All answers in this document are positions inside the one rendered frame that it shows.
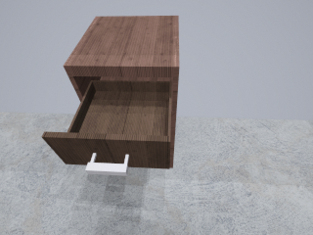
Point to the handle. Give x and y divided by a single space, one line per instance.
107 168

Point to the cabinet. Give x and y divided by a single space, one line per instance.
128 48

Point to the drawer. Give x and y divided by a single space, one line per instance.
116 118

